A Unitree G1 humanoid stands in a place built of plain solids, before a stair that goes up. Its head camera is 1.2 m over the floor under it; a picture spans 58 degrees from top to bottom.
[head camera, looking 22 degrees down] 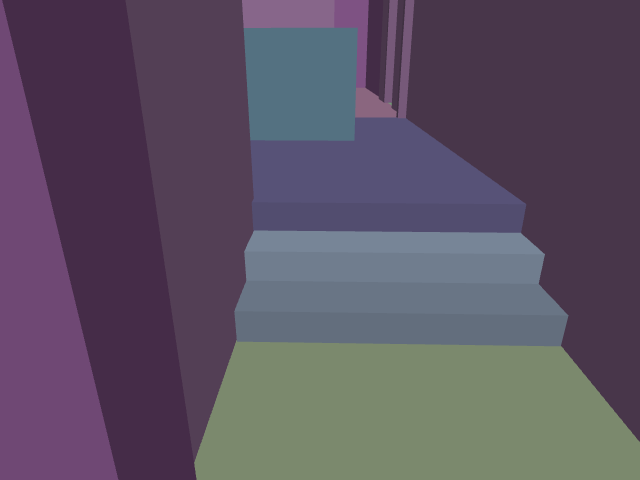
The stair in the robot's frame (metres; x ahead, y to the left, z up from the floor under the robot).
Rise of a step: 0.16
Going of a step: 0.30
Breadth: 1.50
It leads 1 degrees to the right of straight ahead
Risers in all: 3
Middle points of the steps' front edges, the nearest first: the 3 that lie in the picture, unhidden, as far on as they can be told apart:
1.68 -0.36 0.17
1.98 -0.37 0.33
2.28 -0.37 0.50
